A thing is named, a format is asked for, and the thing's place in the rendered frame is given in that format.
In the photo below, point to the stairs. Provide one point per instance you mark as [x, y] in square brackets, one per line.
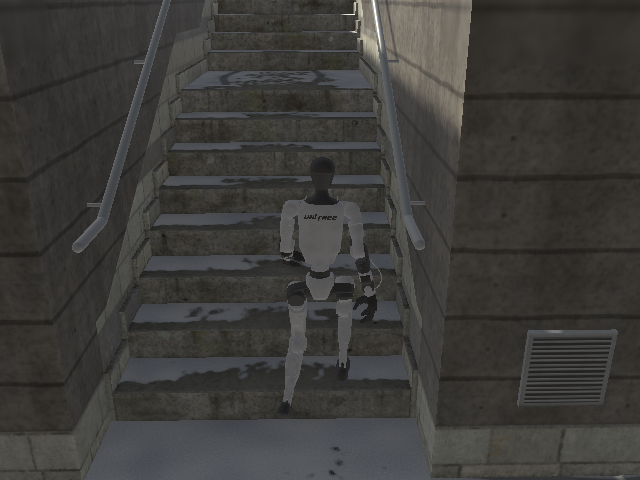
[284, 35]
[211, 337]

